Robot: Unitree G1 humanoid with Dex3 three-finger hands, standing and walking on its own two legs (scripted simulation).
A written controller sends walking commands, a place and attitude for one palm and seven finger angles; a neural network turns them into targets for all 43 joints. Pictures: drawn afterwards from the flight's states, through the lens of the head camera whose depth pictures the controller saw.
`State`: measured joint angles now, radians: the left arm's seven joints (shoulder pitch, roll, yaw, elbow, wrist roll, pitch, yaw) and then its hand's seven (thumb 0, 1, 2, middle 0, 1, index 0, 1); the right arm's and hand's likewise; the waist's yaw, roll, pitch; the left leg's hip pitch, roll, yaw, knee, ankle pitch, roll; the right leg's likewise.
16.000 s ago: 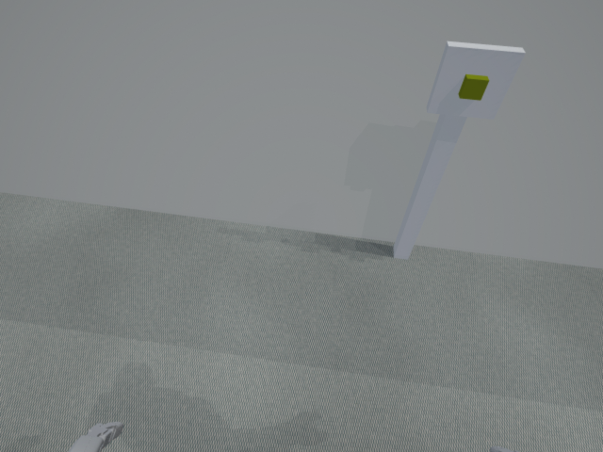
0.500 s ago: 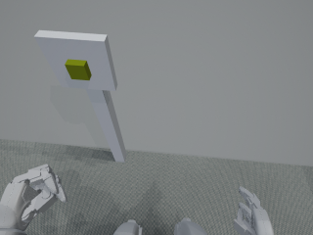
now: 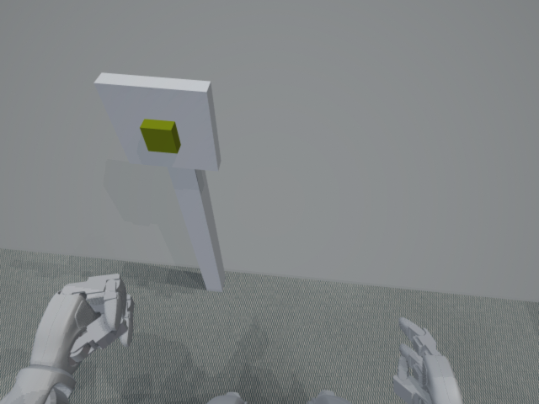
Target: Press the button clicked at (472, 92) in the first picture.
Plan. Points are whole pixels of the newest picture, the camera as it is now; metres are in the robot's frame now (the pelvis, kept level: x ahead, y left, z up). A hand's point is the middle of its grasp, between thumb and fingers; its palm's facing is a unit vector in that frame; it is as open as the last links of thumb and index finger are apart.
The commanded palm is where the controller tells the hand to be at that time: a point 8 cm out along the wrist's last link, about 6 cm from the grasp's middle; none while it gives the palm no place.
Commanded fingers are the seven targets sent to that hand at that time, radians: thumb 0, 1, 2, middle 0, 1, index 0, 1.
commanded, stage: raise the hand and make a fist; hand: left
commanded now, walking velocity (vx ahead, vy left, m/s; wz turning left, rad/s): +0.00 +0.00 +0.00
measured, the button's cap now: (161, 135) +0.53 +0.23 +0.08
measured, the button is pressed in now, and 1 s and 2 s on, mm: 0 0 0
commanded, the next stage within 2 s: aim a knuckle at the button in 0.64 s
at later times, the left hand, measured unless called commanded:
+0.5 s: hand (125, 295) +0.24 +0.20 +0.08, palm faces -0.01 -1.00 -0.05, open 3.1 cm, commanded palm +0.21 +0.26 +0.08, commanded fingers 0.00 0.90 0.90 -1.30 -1.50 -1.30 -1.50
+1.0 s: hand (145, 271) +0.27 +0.19 +0.07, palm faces -0.02 -1.00 -0.05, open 3.1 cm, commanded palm +0.25 +0.25 +0.08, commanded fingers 0.00 0.90 0.90 -1.30 -1.50 -1.30 -1.50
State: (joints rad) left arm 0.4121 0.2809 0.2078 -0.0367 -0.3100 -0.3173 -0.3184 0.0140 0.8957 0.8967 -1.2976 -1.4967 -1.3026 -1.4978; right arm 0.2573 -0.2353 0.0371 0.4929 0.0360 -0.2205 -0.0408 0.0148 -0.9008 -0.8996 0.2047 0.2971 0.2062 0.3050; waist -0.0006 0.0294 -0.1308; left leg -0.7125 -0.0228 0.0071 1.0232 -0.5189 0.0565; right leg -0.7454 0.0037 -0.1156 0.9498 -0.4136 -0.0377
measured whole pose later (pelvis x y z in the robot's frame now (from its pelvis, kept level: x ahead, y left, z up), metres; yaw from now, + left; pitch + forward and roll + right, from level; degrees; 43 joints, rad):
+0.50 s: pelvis +0.01 +0.00 +0.01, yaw +0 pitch +11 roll -2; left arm 0.35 0.28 0.22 -0.02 -0.31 -0.29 -0.30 0.01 0.90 0.90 -1.30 -1.50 -1.30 -1.50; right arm 0.27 -0.25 0.03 0.51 0.04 -0.20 -0.04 0.01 -0.90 -0.90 0.20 0.30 0.20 0.30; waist -0.01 0.03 -0.12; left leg -0.64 -0.02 0.01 0.95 -0.50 0.05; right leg -0.68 0.01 -0.11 0.88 -0.40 -0.04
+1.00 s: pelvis +0.00 -0.02 +0.01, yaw +1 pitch +11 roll -1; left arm 0.13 0.30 0.23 0.15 -0.31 -0.30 -0.32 0.01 0.89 0.90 -1.30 -1.50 -1.31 -1.50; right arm 0.24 -0.26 0.04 0.55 0.04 -0.20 -0.06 0.01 -0.90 -0.90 0.20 0.30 0.21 0.30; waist -0.01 0.03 -0.10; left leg -0.67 -0.02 -0.01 0.97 -0.49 0.03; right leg -0.71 0.01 -0.13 0.91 -0.40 -0.06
